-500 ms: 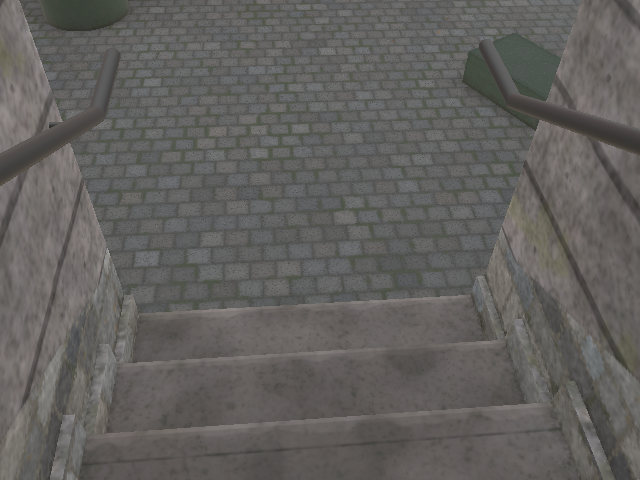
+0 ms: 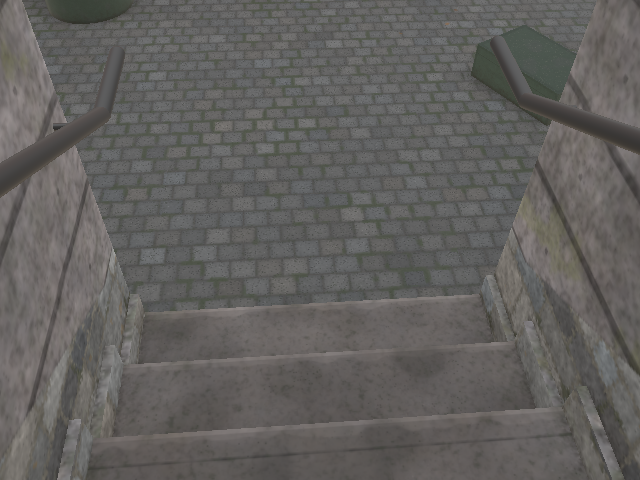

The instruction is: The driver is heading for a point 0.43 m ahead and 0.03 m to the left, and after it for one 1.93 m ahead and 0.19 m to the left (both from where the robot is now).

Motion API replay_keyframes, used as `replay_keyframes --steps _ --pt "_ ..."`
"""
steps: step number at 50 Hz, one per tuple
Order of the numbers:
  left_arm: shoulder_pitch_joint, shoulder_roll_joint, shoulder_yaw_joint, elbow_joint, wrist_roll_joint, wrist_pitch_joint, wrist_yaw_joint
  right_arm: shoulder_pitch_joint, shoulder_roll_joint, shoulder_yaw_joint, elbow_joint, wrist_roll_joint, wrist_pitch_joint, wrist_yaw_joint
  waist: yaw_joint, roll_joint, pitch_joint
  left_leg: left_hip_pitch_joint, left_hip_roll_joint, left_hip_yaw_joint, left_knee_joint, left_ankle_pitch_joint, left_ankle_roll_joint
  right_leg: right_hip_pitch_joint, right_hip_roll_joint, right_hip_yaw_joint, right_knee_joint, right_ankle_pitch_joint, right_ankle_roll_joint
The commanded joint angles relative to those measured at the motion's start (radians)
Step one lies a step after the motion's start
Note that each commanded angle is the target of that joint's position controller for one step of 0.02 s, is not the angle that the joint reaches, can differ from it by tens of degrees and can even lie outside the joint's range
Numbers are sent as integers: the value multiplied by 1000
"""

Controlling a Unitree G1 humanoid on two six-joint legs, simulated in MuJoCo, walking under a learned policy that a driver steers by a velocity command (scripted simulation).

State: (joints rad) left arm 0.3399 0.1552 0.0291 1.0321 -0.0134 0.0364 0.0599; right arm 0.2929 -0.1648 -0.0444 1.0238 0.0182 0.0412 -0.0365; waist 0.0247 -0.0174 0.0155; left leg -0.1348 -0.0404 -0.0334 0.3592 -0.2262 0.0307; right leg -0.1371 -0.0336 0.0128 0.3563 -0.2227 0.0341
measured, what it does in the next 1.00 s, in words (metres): goes down: left foot 0.17 m lower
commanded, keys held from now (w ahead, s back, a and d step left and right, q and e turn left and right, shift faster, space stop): no key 0.06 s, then w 0.46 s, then no key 0.48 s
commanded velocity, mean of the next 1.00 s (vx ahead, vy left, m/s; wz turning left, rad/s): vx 0.22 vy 0.00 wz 0.00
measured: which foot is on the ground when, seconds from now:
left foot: down 0.00-0.30, up 0.32-0.72, down 0.74-1.00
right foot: down 0.00-0.74, up 0.76-1.00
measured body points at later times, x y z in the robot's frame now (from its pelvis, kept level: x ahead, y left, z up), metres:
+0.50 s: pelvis +0.10 -0.03 -0.02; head +0.11 -0.04 +0.43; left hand -0.02 +0.21 -0.15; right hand +0.20 -0.28 -0.16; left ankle +0.15 +0.13 -0.69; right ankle -0.01 -0.12 -0.75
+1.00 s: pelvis +0.30 +0.01 -0.19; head +0.32 +0.02 +0.26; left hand +0.38 +0.24 -0.34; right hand +0.30 -0.21 -0.34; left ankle +0.30 +0.09 -0.91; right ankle +0.35 -0.18 -0.86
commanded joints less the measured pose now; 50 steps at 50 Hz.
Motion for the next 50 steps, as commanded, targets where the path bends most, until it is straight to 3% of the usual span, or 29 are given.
replay_keyframes --steps 1,4,7,9,12,14,15,16,17,18,21,22,26,28,31,34,35,36,37,38,39,40,41,42,43,45,46,47,50 --pt "91 74 14 -10 1 -7 0 70 -100 -20 -5 1 2 -7 2 22 36 -16 84 -67 -50 298 42 -4 -24 22 -41 165 -29" --pt "112 66 14 0 0 -7 -2 80 -90 -18 8 1 6 -10 4 17 14 -7 75 -62 -62 188 41 8 -16 11 -53 92 -32" --pt "102 74 23 -4 -12 -12 6 71 -144 -39 -3 13 11 -18 -5 46 82 -89 67 -93 -101 -367 80 -74 48 -54 26 -263 -55" --pt "76 55 21 -22 -13 -33 6 116 -180 -55 -9 23 -4 -18 -27 95 130 -115 151 -211 -143 -600 147 -198 62 -78 153 -338 -75" --pt "45 65 33 -33 -23 -76 -15 116 -179 -61 -19 20 -22 -23 -31 157 131 -133 266 -349 -157 -475 226 -232 18 -60 274 -245 -105" --pt "169 54 34 12 -37 -94 -24 5 -164 -57 -68 25 -36 -17 37 173 124 -282 201 -250 -36 -431 186 -57 26 -74 161 -261 -145" --pt "295 60 41 56 -28 -101 -26 -60 -128 -46 -93 33 -46 -13 91 93 110 -431 139 -174 116 -341 146 109 10 -24 104 -226 -155" --pt "425 149 66 87 -24 -117 -27 -101 -68 -28 -127 37 -66 -4 117 -128 87 -570 13 -3 420 -261 71 186 -165 288 -35 -344 -231" --pt "443 219 75 75 -24 -132 -41 -154 -87 -29 -172 25 -99 3 100 -268 105 -758 -5 12 649 -378 42 232 -349 624 -139 -245 -343" --pt "384 190 65 60 -10 -143 -44 -151 -102 -32 -179 22 -123 11 63 -166 126 -836 60 -76 757 -335 51 218 -374 644 -114 -198 -371" --pt "268 149 52 18 -16 -133 -52 -79 -124 -40 -149 -2 -120 21 0 -8 81 -845 152 -61 791 -102 47 185 -282 406 -20 6 -276" --pt "266 110 39 18 8 -127 -51 -58 -126 -43 -132 -5 -113 36 -6 3 53 -790 173 -72 757 36 47 142 -238 317 28 68 -249" --pt "312 99 14 26 -4 -142 -6 -216 -114 -33 -196 -9 -119 50 33 -101 79 -767 139 -50 467 445 33 63 -157 191 119 161 -194" --pt "221 108 5 -6 -5 -131 24 -272 -65 -15 -222 -45 -123 75 32 -63 104 -400 49 41 197 768 24 -266 -31 22 169 46 -151" --pt "219 148 13 6 -29 -119 13 -279 -56 -7 -269 -30 -91 92 50 -101 103 -204 9 58 201 790 12 -405 -31 1 272 36 -144" --pt "137 131 17 -36 -23 -98 -17 -16 -131 -31 -159 -29 -49 82 -62 -109 -42 -25 21 40 330 730 13 -327 -47 12 586 126 -110" --pt "144 112 14 -40 -50 -91 -7 -8 -136 -28 -168 -14 -51 62 -69 -55 44 -167 64 39 -51 644 9 -125 -4 15 750 155 -86" --pt "149 110 12 -6 -39 -85 -6 91 -134 -37 -109 -14 -66 64 -131 -26 33 -42 74 103 -200 764 6 -96 1 22 987 242 -68" --pt "184 76 9 11 -21 -95 -8 250 -184 -48 -47 -37 -74 60 -171 129 0 184 156 50 -190 1039 58 -267 90 20 1335 -61 -40" --pt "371 -58 -13 34 -24 -106 -21 304 -232 -27 -24 -76 -95 71 -88 355 -147 575 349 -110 291 1769 172 -668 196 131 1718 -831 -10" --pt "428 37 -9 2 -58 -122 -33 321 -219 -25 -26 -50 -89 71 -73 415 -328 680 460 -263 412 1826 292 -800 153 273 1754 -754 -7" --pt "329 108 11 -19 -58 -117 -27 261 -131 1 -42 -23 -79 71 -77 264 -311 542 442 -255 327 1544 294 -810 103 269 1671 -677 2" --pt "245 101 6 -53 -49 -100 -14 131 -127 7 -72 -9 -81 76 -17 73 -260 307 433 -279 216 1116 298 -733 42 239 1542 -499 -14" --pt "208 58 6 -61 -35 -66 6 -22 -136 10 -104 -6 -85 76 65 -10 -181 66 443 -298 168 1005 309 -640 -3 193 1471 -406 -6" --pt "216 53 0 -66 -36 -26 14 -130 -170 9 -132 -30 -86 65 119 -11 -129 -190 456 -323 66 716 353 -520 -22 179 1323 -231 7" --pt "149 101 27 -76 -24 -25 25 -72 -138 18 -102 -43 -111 46 84 16 -62 -274 373 -283 92 781 293 -504 -31 201 1230 -150 -3" --pt "122 83 30 -93 -6 -27 29 -29 -143 17 -88 -25 -116 30 81 38 -8 -317 291 -171 67 727 267 -482 -52 175 976 -34 15" --pt "54 42 13 -125 11 -24 23 -12 -109 23 -74 -21 -102 12 59 82 -14 -266 228 -94 64 683 216 -457 -84 154 675 29 8" --pt "41 20 0 -131 -23 -16 1 26 -118 22 -46 -25 -62 -3 45 187 -132 -257 200 -44 118 751 189 -167 -34 36 511 4 22"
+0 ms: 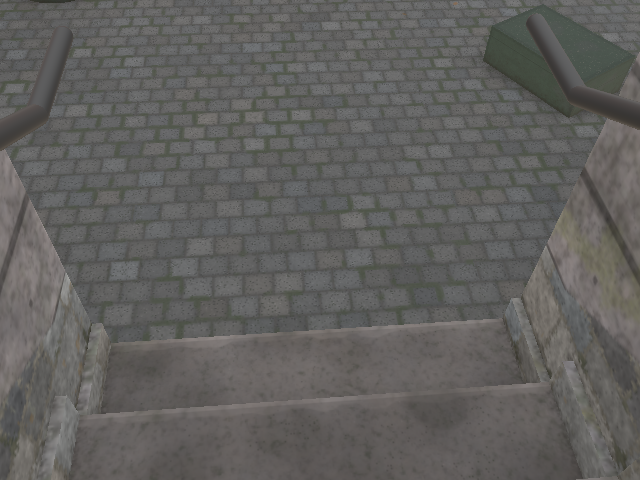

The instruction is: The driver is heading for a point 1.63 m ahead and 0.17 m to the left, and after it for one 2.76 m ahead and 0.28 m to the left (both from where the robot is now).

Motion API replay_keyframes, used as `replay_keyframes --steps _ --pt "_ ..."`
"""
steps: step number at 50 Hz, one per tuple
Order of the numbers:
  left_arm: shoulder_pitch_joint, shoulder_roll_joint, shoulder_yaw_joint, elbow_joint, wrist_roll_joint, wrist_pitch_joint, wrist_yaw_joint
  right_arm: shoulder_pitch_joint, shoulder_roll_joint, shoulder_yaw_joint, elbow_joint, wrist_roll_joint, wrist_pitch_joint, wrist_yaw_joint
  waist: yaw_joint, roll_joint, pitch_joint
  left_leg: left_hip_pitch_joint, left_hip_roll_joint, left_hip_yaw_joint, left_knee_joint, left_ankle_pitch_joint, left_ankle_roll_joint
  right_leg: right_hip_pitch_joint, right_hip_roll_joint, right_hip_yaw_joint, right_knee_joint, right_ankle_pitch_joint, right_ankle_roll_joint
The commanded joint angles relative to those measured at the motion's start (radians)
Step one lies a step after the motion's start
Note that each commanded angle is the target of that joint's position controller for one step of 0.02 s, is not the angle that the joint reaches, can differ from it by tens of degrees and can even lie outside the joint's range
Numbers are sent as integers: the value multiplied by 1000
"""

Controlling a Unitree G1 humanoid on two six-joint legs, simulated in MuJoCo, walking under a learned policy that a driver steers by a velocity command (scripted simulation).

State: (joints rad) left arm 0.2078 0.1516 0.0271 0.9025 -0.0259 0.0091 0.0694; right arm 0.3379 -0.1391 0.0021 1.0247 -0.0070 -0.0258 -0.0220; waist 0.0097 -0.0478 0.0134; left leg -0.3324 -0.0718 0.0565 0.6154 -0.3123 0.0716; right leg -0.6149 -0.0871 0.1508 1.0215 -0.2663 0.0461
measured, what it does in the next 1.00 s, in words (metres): steps on the spot: right foot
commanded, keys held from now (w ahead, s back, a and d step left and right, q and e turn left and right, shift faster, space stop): no key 1.00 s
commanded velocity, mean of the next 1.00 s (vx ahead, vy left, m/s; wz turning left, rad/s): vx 0.01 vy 0.00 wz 0.00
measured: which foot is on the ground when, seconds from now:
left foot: down 0.00-1.00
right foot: up 0.00-0.04, down 0.06-1.00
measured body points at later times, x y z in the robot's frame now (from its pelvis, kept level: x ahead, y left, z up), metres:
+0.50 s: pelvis +0.05 -0.03 +0.01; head +0.07 -0.03 +0.46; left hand +0.05 +0.20 -0.14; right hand +0.02 -0.25 -0.15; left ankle +0.00 +0.08 -0.72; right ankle +0.05 -0.18 -0.72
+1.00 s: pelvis +0.05 -0.03 +0.02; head +0.06 -0.02 +0.47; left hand +0.04 +0.21 -0.14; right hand -0.01 -0.24 -0.14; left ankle +0.00 +0.08 -0.72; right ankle +0.05 -0.18 -0.72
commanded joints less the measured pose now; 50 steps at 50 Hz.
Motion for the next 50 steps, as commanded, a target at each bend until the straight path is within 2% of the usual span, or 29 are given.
replay_keyframes --steps 1,2,3,4,5,6,7,8,9,10,14,15,20,23,29,35,41,42,50 --pt "181 34 3 3 -5 15 -15 -28 -142 -25 -54 13 10 -11 57 189 -125 -67 233 -139 -145 719 143 353 34 -122 -220 63 -3" --pt "245 52 12 30 9 15 -26 -71 -144 -23 -67 6 4 -6 83 164 -129 -147 270 -182 -132 636 145 462 20 -92 -183 209 -24" --pt "285 52 17 69 25 27 -36 -96 -119 -17 -76 6 4 3 96 127 -90 -205 212 -140 -103 492 126 500 43 -123 -213 235 -50" --pt "167 93 17 4 31 30 -33 4 -91 -10 -58 30 7 11 19 2 -12 -156 120 -124 -110 281 43 420 7 -68 -423 451 -84" --pt "128 140 28 5 17 39 -28 119 -97 -21 -33 25 18 9 -54 -112 -3 -119 57 -102 -87 50 -1 405 -21 -36 -452 393 -109" --pt "132 131 26 10 8 45 -29 153 -88 -20 -16 22 27 9 -61 -114 21 -102 36 -81 -89 -30 -14 381 -24 -39 -478 283 -105" --pt "123 124 26 19 -1 49 -29 133 -61 -17 -26 20 42 6 -68 -109 49 -57 26 -56 -109 -51 -24 298 -17 -32 -517 99 -94" --pt "108 109 20 8 -7 45 -31 95 -59 -16 -31 16 52 -3 -53 -61 81 -7 32 -52 -119 -57 -27 228 5 -30 -562 8 -82" --pt "100 95 15 11 -4 38 -29 81 -58 -17 -33 10 58 -7 -54 -25 86 17 47 -61 -139 -34 -25 221 13 -39 -568 10 -73" --pt "121 88 15 33 7 35 -26 77 -53 -15 -29 -1 62 -3 -50 -17 71 26 58 -61 -149 -5 -23 250 21 -56 -564 50 -72" --pt "148 84 17 54 7 29 -14 75 -75 -20 -16 10 46 1 -31 3 6 61 65 -60 -160 149 -32 368 31 -71 -531 228 -71" --pt "153 89 18 57 12 30 -16 76 -56 -14 -12 12 42 1 -25 7 0 68 69 -59 -156 182 -30 383 29 -67 -535 269 -71" --pt "158 90 21 75 6 36 -14 96 -60 -12 8 9 46 1 -26 36 -25 112 71 -51 -171 254 -39 410 40 -89 -536 308 -72" --pt "160 95 24 85 4 46 -4 106 -54 -8 18 11 45 2 -22 45 -8 116 76 -54 -197 276 -41 425 44 -95 -549 300 -67" --pt "160 91 23 109 3 55 0 129 -54 -7 34 11 45 2 -21 47 31 121 81 -58 -239 275 -45 431 49 -102 -582 269 -56" --pt "153 92 21 130 5 48 -3 143 -53 -7 48 12 44 -4 -15 45 58 139 81 -62 -274 253 -49 427 52 -103 -617 228 -45" --pt "143 91 19 146 4 45 -5 154 -50 -6 54 10 44 -7 -18 49 58 147 86 -64 -286 238 -46 420 51 -103 -630 211 -40" --pt "146 90 18 151 -2 44 -4 157 -68 -12 57 9 45 -6 -19 52 55 148 83 -65 -288 225 -48 416 55 -111 -622 190 -42" --pt "155 90 11 170 1 38 -2 163 -57 -11 58 9 45 -9 -18 52 67 140 80 -67 -299 199 -45 399 52 -113 -629 175 -37"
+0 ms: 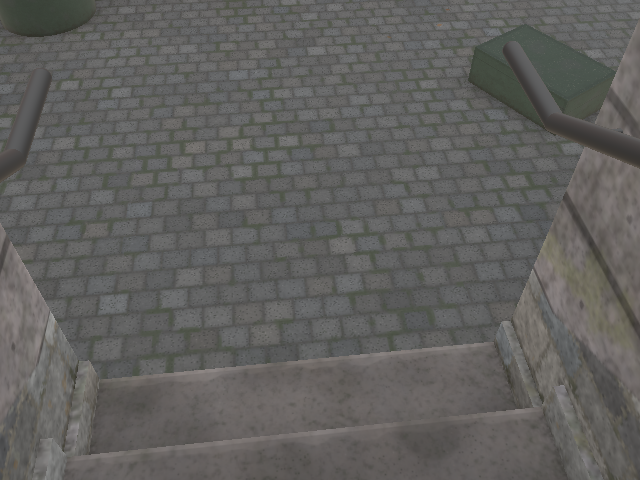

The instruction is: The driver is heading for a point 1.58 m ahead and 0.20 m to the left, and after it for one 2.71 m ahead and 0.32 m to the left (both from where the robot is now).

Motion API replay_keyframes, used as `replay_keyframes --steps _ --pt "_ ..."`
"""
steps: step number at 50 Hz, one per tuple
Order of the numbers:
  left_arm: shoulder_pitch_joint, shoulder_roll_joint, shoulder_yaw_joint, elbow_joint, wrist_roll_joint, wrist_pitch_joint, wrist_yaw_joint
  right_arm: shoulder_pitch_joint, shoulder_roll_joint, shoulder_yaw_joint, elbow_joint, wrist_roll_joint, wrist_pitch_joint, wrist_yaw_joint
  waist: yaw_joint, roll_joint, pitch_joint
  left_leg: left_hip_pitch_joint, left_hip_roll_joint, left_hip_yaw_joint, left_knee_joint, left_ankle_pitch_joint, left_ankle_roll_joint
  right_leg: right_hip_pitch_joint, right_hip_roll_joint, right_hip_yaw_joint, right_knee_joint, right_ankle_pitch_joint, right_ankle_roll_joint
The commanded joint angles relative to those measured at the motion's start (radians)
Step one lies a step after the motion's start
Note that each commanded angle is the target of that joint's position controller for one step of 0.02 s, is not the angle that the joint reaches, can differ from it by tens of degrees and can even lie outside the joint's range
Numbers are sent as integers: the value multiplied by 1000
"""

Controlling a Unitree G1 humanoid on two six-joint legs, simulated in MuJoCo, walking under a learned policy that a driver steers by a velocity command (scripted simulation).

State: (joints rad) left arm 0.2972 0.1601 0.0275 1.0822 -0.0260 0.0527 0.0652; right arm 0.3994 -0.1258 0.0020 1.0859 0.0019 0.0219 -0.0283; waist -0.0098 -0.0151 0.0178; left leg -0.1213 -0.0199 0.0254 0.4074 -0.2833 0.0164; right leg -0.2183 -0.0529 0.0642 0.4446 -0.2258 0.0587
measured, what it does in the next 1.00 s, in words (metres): goes down: left foot 0.17 m lower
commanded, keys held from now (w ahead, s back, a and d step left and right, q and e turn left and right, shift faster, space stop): no key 0.30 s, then w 0.70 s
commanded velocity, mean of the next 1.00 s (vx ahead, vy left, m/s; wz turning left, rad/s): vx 0.24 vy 0.00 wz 0.00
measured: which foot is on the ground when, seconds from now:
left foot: down 0.00-0.56, up 0.58-0.98, down 1.00-1.00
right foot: down 0.00-1.00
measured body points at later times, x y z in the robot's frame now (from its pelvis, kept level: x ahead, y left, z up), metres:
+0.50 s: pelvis +0.02 -0.01 -0.01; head +0.03 -0.02 +0.44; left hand +0.02 +0.23 -0.16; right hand -0.05 -0.24 -0.16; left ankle -0.04 +0.11 -0.74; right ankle +0.01 -0.12 -0.73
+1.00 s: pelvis +0.23 -0.03 -0.13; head +0.25 -0.03 +0.32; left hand +0.10 +0.19 -0.26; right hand +0.41 -0.24 -0.23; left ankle +0.32 +0.05 -0.87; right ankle +0.02 -0.12 -0.72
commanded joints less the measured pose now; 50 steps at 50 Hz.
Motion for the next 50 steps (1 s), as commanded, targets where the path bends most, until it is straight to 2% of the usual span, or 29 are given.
replay_keyframes --steps 1,15,16,18,20,21,24,25,26,27,28,29,30,31,33,34,35,36,37,38,39,40,42,44,46,47,48,49,50 --pt "67 81 10 -7 0 -6 3 104 -71 -10 -3 0 -3 -3 1 19 63 -71 28 -36 -91 170 10 2 17 -26 -52 134 -49" --pt "92 79 2 14 -1 -8 3 126 -72 -7 -4 2 -3 -3 1 13 64 -72 24 -34 -87 176 11 -6 18 -28 -54 135 -48" --pt "103 74 1 20 -1 -7 4 137 -71 -7 0 2 -3 -4 -1 21 46 -67 20 -35 -101 72 16 1 31 -45 -46 62 -48" --pt "80 86 10 6 -6 -12 6 129 -137 -31 -14 18 0 -12 -10 75 78 -111 46 -97 -155 -339 66 -59 96 -121 59 -193 -58" --pt "30 83 17 -21 -3 -32 1 151 -193 -53 -33 28 -6 -15 -33 165 154 -144 182 -272 -251 -589 160 -198 99 -150 216 -260 -80" --pt "-7 74 15 -33 -10 -54 -3 153 -207 -63 -41 34 -16 -19 -42 177 186 -167 238 -346 -261 -538 201 -220 50 -124 278 -231 -93" --pt "-4 57 17 -40 -5 -106 -32 117 -182 -68 -59 36 -45 -15 -18 143 182 -137 287 -358 -160 -361 232 -268 -1 -92 283 -272 -129" --pt "43 57 18 -30 -12 -117 -40 94 -174 -66 -66 45 -48 -12 12 139 162 -170 267 -321 -109 -325 216 -195 9 -109 223 -244 -140" --pt "148 58 25 23 -3 -124 -54 61 -175 -72 -71 45 -55 -7 42 144 106 -238 268 -290 -18 -229 220 -72 -4 -101 302 -108 -137" --pt "269 67 38 57 0 -125 -62 -18 -171 -72 -102 51 -60 -7 118 87 54 -347 232 -243 115 -167 195 81 19 -95 245 -141 -156" --pt "423 109 57 95 7 -124 -62 -114 -145 -63 -142 48 -72 -1 199 -34 35 -484 114 -108 402 -45 132 226 -11 -4 74 -148 -193" --pt "465 243 82 80 7 -136 -67 -87 -82 -48 -186 48 -91 4 154 -357 9 -666 -54 12 766 -229 66 285 -250 467 -178 -134 -338" --pt "435 207 63 80 15 -152 -73 -125 -96 -48 -216 52 -109 5 116 -257 58 -803 -9 -122 839 -317 94 230 -345 678 -231 -252 -406" --pt "358 172 52 62 15 -165 -72 -138 -129 -54 -225 68 -115 5 82 -122 131 -904 39 -173 893 -219 111 218 -349 620 -178 -208 -383" --pt "283 133 31 28 1 -165 -81 -58 -132 -60 -183 32 -104 2 21 26 108 -901 96 -157 880 -61 93 180 -285 405 -73 71 -309" --pt "249 88 14 14 26 -156 -78 -17 -169 -78 -167 28 -93 14 -9 28 56 -800 129 -173 787 82 94 137 -221 291 -32 101 -263" --pt "239 76 2 9 36 -151 -67 -13 -142 -75 -160 19 -84 23 -11 -50 39 -723 108 -124 774 191 83 62 -173 212 -21 160 -245" --pt "240 85 -2 6 37 -149 -54 -39 -127 -70 -175 13 -74 26 -14 -77 40 -673 90 -89 765 246 72 0 -155 166 -30 234 -244" --pt "243 52 -20 6 27 -162 -39 -106 -148 -77 -205 25 -84 38 -17 -58 56 -650 99 -128 576 436 78 -22 -86 100 -8 62 -199" --pt "258 64 -24 3 25 -171 -24 -191 -144 -73 -234 17 -89 45 14 -80 75 -633 73 -90 457 556 74 -46 -77 89 -4 39 -194" --pt "245 92 -21 -11 18 -174 0 -260 -139 -67 -266 -6 -93 55 25 -68 112 -539 43 -54 282 721 54 -155 -34 26 17 -30 -187" --pt "251 90 -26 -4 21 -167 7 -287 -102 -58 -271 -30 -96 72 44 -56 91 -393 6 -5 201 847 54 -248 -8 -18 46 -66 -182" --pt "276 118 -21 11 14 -160 10 -293 -85 -54 -293 -24 -85 92 56 -76 75 -243 -18 21 211 878 49 -354 -13 -14 103 -123 -190" --pt "261 108 -15 9 1 -155 0 -339 -95 -49 -325 -3 -76 81 75 -66 111 -228 -14 25 172 806 45 -369 -14 -6 224 -148 -192" --pt "276 92 -14 9 13 -143 -7 -319 -80 -38 -330 0 -83 77 81 -54 64 -190 -20 44 168 767 24 -284 -25 27 384 -115 -204" --pt "276 71 -18 11 -4 -135 1 -307 -94 -32 -325 10 -90 75 89 -43 104 -298 43 -18 -14 681 24 -134 -23 47 459 -67 -204" --pt "269 80 -15 20 -1 -124 2 -250 -115 -42 -302 21 -100 78 61 -26 93 -281 51 3 -106 646 24 -40 -27 58 592 70 -208" --pt "238 89 -14 28 5 -114 -4 -79 -141 -59 -241 18 -108 79 -22 -4 33 -132 39 33 -177 637 47 -24 -12 47 802 282 -208" --pt "208 101 -6 41 -4 -114 -25 176 -154 -66 -160 -2 -105 84 -145 36 -47 145 116 -40 -194 772 143 -185 54 14 1174 159 -178"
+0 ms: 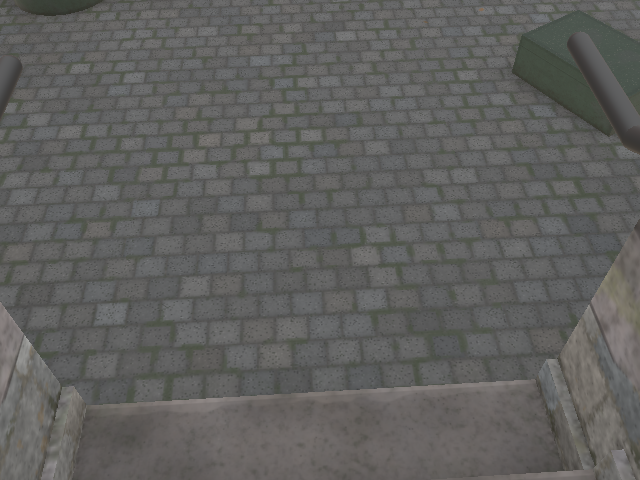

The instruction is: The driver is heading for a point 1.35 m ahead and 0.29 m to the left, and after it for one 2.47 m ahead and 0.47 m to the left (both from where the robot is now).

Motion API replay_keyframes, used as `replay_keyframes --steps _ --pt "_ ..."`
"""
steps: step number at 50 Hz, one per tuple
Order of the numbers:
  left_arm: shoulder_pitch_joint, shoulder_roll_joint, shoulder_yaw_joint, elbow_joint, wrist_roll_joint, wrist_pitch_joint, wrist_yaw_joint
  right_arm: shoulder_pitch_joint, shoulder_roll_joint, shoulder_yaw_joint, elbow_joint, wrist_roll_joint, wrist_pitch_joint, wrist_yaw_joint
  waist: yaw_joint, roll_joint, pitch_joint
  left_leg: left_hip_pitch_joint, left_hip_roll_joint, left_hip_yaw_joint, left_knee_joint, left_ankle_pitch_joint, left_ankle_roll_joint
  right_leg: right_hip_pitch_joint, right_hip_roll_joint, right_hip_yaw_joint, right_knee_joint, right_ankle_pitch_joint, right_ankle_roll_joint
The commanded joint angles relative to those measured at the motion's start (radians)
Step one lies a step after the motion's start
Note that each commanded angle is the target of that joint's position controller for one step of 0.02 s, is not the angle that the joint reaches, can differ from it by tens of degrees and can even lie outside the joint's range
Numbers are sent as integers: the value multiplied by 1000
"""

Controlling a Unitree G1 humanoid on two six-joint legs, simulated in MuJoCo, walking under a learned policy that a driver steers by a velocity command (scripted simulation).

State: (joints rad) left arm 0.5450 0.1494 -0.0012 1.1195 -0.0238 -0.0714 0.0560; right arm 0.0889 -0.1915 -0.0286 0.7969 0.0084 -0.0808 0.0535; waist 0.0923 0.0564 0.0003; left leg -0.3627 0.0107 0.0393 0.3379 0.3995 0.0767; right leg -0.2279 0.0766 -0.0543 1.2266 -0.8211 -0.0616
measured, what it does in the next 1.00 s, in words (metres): goes down: right foot 0.17 m lower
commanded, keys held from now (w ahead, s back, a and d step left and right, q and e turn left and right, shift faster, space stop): w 0.86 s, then w+q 0.14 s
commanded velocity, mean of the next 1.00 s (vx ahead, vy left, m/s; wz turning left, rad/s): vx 0.49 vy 0.00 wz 0.02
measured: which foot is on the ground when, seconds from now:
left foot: down 0.00-0.56, up 0.58-1.00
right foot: down 0.00-0.00, up 0.02-0.54, down 0.56-1.00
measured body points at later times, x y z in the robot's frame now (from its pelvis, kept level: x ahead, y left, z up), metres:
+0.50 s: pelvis +0.24 -0.06 -0.13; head +0.24 -0.07 +0.32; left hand +0.41 +0.19 -0.23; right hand +0.18 -0.31 -0.28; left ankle +0.07 +0.08 -0.78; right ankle +0.43 -0.20 -0.84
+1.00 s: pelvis +0.50 -0.11 -0.25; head +0.49 -0.14 +0.20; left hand +0.38 +0.13 -0.38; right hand +0.65 -0.34 -0.38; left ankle +0.69 +0.11 -0.91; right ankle +0.40 -0.19 -0.95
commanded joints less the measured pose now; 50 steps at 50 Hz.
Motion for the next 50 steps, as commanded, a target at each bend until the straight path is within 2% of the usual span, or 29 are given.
replay_keyframes --steps 1,2,3,4,5,6,7,8,10,12,14,16,19,23,25,27,28,29,30,32,33,34,35,37,39,42,43,45,50 --pt "46 -15 2 10 13 -9 -51 664 -102 -29 207 -31 -4 3 -240 228 -205 839 226 -170 303 530 154 -588 57 134 886 -71 -40" --pt "155 75 7 -35 -29 -35 -65 598 -137 -26 170 -5 -3 -1 -177 295 -342 971 315 -323 427 364 224 -782 -19 294 847 15 -62" --pt "89 139 32 -48 -36 -48 -70 536 -116 -28 149 12 17 -5 -174 234 -297 867 343 -358 347 174 262 -852 -55 299 803 99 -62" --pt "-8 132 23 -127 -47 -55 -66 492 -251 -69 169 23 14 -18 -150 210 -248 754 444 -610 137 -493 376 -965 -75 201 780 212 -21" --pt "-118 164 46 -155 -27 -28 -42 360 -145 -40 133 12 10 -20 -92 -121 -108 523 427 -696 -9 -767 329 -944 -130 154 729 341 -11" --pt "-150 159 54 -141 -32 -5 -31 251 -90 -16 115 -23 -19 -15 -51 -141 -19 263 410 -681 16 -656 297 -830 -162 265 479 539 -9" --pt "-116 136 54 -131 -9 14 -26 197 -31 10 115 -22 -33 -8 -5 -166 46 77 341 -597 64 -519 254 -750 -195 242 403 561 7" --pt "-115 116 61 -131 11 16 -19 202 -23 20 118 -5 -41 -20 4 -155 102 -96 250 -402 54 -386 210 -627 -202 227 170 648 43" --pt "-160 62 56 -177 46 15 -19 260 -85 5 170 -28 -22 -55 -5 17 62 -156 180 -325 49 -252 202 -499 -210 172 -40 720 73" --pt "-139 77 58 -182 25 17 -39 317 -142 -13 189 -45 -11 -67 -3 44 -13 -130 166 -290 101 -238 204 -397 -180 127 -32 852 66" --pt "-292 126 72 -239 8 7 -51 423 -92 -9 225 3 -19 -75 -78 -9 51 104 175 -340 174 -465 191 -690 -224 223 -155 1008 37" --pt "-476 133 66 -306 19 -14 -63 538 -78 -13 239 7 -19 -86 -165 -5 73 356 218 -441 230 -601 181 -957 -219 258 -284 1026 8" --pt "-490 139 59 -313 52 -27 -90 416 -101 -10 188 5 -14 -109 -140 -11 95 -18 131 -279 282 -772 146 -547 -190 165 -549 1361 25" --pt "-525 101 46 -359 9 13 -96 409 -111 -21 184 27 22 -101 -188 28 111 -157 95 -201 357 -843 97 -256 -131 92 -642 1259 49" --pt "-489 167 62 -359 -12 19 -86 399 -126 -32 169 16 32 -98 -182 35 108 44 118 -229 506 -738 64 -252 -172 96 -772 1156 54" --pt "-206 198 92 -265 13 21 -100 383 -123 -31 200 15 48 -101 -45 -8 24 92 84 -192 883 -574 30 -4 -162 34 -864 1135 36" --pt "20 225 100 -206 45 14 -104 375 -132 -35 235 24 44 -95 81 -81 -50 -39 -5 -165 1302 -707 -13 222 -222 78 -855 1181 -35" --pt "166 217 69 -156 73 1 -122 495 -5 -21 275 32 23 -82 90 -342 -140 -411 -158 -200 1751 -1360 -43 550 -296 110 -496 1538 -50" --pt "154 219 59 -164 42 11 -120 594 -49 -27 232 53 5 -68 15 -452 -224 -580 -102 -288 1819 -1301 -49 612 -379 251 -431 1571 -69" --pt "87 316 97 -133 -9 41 -113 481 -50 -24 118 73 11 -91 -36 -340 -188 -687 -43 -205 1654 -996 -63 407 -529 673 -827 500 -233" --pt "7 249 80 -144 13 40 -102 376 -85 -26 97 75 41 -113 -45 -144 -77 -696 2 -154 1604 -894 -44 253 -501 732 -947 213 -208" --pt "-146 219 65 -196 53 14 -100 346 -115 -35 87 72 55 -120 -96 -75 34 -608 42 -208 1370 -715 -17 -1 -487 705 -946 170 -174" --pt "-265 193 62 -199 46 -11 -80 348 -117 -48 97 47 52 -126 -145 -50 90 -530 69 -261 1226 -612 -4 -145 -431 657 -880 328 -116" --pt "-237 176 61 -155 36 -28 -53 369 -63 -51 101 12 59 -121 -172 -155 90 -403 96 -220 964 -486 -40 -262 -311 423 -864 571 -96" --pt "-93 203 74 -99 27 -18 -20 296 -36 -42 57 -21 51 -108 -133 -169 15 -467 120 -187 869 -425 -68 -111 -342 430 -835 787 -167" --pt "-13 187 80 -82 23 -20 -20 217 -78 -55 16 8 51 -85 -119 -109 2 -547 121 -208 761 -246 -54 -32 -324 398 -780 752 -146" --pt "24 135 71 -48 5 -24 -9 152 -82 -53 -4 5 48 -71 -99 -110 12 -629 139 -259 679 -130 -35 39 -321 392 -749 634 -114" --pt "29 133 66 -64 0 -21 22 136 -79 -55 -1 -15 54 -61 -101 -141 60 -565 87 -224 517 31 -46 -50 -263 280 -730 581 -56" --pt "30 140 69 -79 -16 -7 32 41 -10 -36 -43 -30 47 -16 -57 -127 95 -346 15 -151 393 202 -22 -130 -237 146 -592 631 -8"
Velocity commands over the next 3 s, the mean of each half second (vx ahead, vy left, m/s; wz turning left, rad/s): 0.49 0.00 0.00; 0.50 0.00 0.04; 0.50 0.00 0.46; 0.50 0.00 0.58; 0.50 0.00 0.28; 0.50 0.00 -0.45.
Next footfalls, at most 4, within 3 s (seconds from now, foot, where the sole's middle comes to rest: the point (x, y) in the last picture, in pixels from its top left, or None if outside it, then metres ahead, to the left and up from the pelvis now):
0.56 right None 0.44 -0.19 -0.99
1.20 left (339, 434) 0.74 0.06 -1.16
1.70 right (391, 353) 1.10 -0.09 -1.32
2.16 left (302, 305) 1.27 0.23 -1.32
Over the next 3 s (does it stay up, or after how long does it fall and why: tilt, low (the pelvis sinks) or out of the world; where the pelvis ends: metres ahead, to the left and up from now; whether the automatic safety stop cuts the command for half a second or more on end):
stays up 1.61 0.31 -0.54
